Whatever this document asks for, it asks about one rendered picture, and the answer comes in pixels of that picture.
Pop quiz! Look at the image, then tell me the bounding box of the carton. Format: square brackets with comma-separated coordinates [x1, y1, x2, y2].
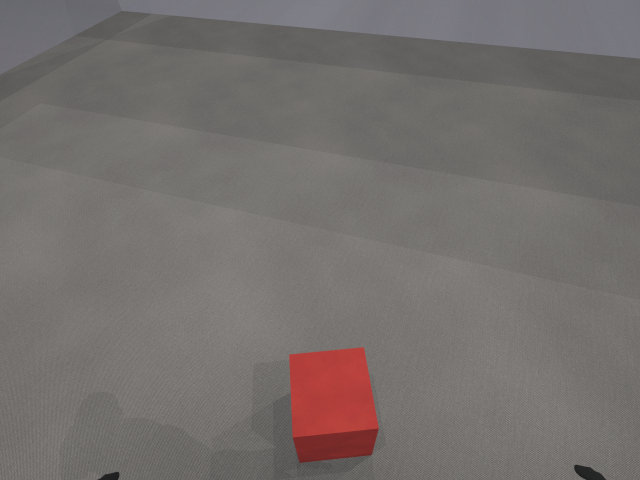
[289, 347, 379, 463]

